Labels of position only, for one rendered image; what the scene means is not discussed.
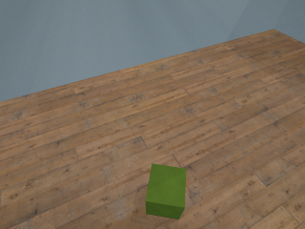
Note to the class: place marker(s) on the carton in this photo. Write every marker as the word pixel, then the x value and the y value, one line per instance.
pixel 166 193

